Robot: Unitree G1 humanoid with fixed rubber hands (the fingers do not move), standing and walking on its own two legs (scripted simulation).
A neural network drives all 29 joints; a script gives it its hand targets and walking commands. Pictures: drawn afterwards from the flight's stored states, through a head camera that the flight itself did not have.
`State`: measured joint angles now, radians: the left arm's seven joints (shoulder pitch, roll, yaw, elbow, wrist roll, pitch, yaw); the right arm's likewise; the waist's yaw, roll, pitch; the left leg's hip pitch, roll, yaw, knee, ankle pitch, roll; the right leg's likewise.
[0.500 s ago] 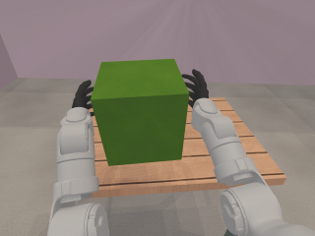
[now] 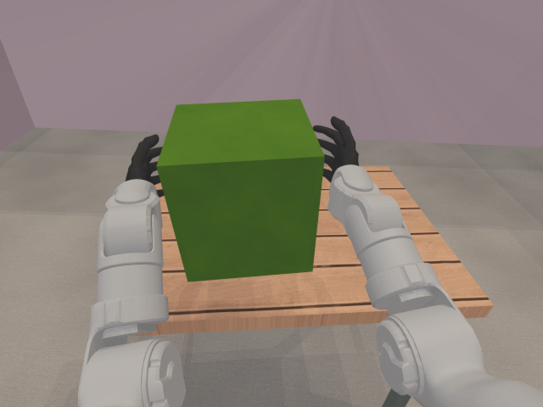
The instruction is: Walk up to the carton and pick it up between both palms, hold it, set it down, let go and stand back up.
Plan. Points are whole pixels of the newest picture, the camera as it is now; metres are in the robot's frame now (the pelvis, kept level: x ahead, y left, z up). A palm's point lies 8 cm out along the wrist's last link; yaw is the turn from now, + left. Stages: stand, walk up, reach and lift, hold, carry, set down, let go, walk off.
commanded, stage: hold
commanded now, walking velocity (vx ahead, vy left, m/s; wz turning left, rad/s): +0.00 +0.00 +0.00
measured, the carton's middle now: (245, 188) +0.40 +0.02 +0.19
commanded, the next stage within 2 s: none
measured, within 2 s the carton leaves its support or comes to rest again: neither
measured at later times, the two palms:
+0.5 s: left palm (142, 187) +0.37 +0.16 +0.22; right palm (339, 170) +0.38 -0.12 +0.23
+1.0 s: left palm (142, 186) +0.36 +0.16 +0.23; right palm (345, 172) +0.36 -0.13 +0.24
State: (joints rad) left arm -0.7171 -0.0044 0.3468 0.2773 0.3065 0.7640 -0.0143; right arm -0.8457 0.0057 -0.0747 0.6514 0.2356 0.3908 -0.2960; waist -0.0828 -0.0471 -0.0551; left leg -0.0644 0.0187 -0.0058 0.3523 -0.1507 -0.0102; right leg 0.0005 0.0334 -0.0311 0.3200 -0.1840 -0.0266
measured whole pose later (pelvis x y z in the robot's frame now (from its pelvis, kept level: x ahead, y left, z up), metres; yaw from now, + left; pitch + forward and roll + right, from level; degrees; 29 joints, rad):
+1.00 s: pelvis +0.01 +0.00 +0.00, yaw +0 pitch -10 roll -1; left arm -0.65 -0.03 0.32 0.15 0.32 0.81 -0.01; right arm -0.77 0.00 -0.03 0.53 0.27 0.42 -0.31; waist -0.09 -0.04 -0.04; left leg -0.01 0.02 -0.01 0.37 -0.18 -0.01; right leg 0.06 0.04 -0.03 0.31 -0.20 -0.02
